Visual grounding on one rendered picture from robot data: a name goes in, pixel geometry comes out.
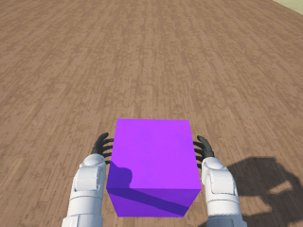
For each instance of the carton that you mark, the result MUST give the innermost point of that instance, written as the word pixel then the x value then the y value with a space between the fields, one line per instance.
pixel 153 171

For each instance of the left robot forearm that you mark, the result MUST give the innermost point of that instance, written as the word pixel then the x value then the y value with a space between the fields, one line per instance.
pixel 85 203

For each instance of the right robot hand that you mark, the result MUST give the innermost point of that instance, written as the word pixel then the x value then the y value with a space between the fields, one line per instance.
pixel 205 151

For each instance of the right robot forearm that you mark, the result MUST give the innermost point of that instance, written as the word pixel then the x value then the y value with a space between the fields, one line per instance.
pixel 221 195

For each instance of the left robot hand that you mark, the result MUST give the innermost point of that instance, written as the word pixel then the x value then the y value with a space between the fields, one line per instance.
pixel 99 146

